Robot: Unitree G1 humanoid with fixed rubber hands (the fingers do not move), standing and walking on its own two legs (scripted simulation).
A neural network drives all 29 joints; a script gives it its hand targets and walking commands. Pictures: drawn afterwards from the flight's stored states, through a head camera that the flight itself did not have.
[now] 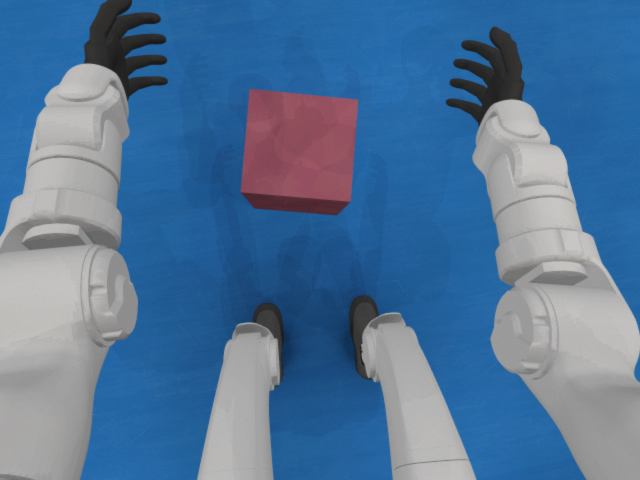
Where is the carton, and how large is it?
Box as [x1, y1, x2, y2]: [241, 89, 357, 214]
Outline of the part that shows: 250,89 241,182 242,194 255,208 337,214 350,201 357,100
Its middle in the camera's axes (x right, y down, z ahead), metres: -0.04 -0.18 +0.87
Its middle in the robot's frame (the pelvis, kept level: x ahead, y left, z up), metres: +0.56 +0.00 -0.54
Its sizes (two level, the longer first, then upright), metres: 0.210 0.200 0.250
